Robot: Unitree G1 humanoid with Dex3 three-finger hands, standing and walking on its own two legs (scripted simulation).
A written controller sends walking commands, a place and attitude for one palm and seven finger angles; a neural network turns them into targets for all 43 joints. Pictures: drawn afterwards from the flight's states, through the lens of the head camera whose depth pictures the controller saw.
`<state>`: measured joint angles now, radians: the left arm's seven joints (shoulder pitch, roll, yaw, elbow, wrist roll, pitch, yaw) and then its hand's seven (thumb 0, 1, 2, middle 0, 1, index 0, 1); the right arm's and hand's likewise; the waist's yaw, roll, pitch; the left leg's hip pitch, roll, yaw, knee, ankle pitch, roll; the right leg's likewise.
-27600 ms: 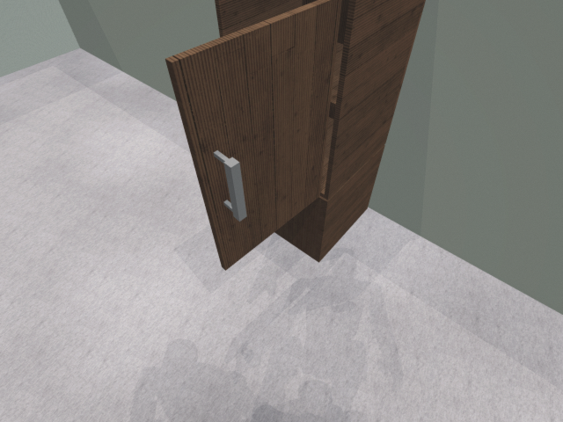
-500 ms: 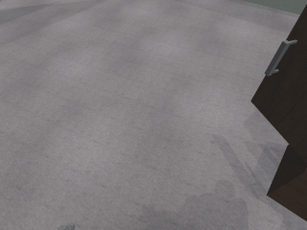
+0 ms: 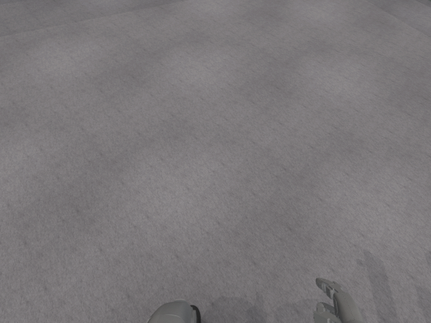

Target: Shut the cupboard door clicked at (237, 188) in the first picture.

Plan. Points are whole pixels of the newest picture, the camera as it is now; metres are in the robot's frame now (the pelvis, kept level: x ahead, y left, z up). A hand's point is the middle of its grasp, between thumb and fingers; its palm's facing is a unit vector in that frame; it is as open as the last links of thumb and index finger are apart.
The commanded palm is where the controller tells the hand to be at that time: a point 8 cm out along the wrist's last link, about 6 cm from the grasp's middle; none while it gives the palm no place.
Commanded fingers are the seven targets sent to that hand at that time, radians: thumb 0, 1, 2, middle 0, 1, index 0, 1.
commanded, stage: walk to a spot facing it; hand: left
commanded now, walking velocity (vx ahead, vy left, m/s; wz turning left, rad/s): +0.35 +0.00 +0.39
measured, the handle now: out of the picture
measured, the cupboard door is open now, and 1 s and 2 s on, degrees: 58 58 58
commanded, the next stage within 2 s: turn to face it in 0.32 s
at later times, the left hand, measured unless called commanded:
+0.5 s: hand (160, 217) +0.34 +0.17 -0.12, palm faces +0.09 -0.97 -0.23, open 7.4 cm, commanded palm none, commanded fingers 0.00 0.90 0.90 -0.20 -0.30 -0.20 -0.30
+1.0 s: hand (147, 226) +0.32 +0.20 -0.15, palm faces +0.04 -0.98 -0.17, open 7.4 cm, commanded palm none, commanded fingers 0.00 0.90 0.90 -0.20 -0.30 -0.20 -0.30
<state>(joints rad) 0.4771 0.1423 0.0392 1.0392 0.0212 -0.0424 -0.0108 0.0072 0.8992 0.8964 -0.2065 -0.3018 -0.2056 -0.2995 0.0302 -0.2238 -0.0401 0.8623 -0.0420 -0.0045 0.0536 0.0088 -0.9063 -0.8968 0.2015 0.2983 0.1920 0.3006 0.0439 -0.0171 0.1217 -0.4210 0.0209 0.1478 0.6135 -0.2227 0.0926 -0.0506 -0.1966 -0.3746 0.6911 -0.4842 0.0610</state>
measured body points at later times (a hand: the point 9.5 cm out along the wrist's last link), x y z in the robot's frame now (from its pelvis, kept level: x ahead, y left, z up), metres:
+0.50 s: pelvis +0.20 -0.03 +0.01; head +0.24 -0.04 +0.46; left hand +0.33 +0.22 -0.10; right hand +0.17 -0.27 -0.15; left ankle +0.09 +0.08 -0.68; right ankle +0.27 -0.13 -0.72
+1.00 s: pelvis +0.28 +0.01 +0.02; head +0.32 +0.03 +0.47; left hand +0.32 +0.25 -0.14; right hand +0.39 -0.23 -0.10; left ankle +0.30 +0.09 -0.72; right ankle +0.25 -0.13 -0.64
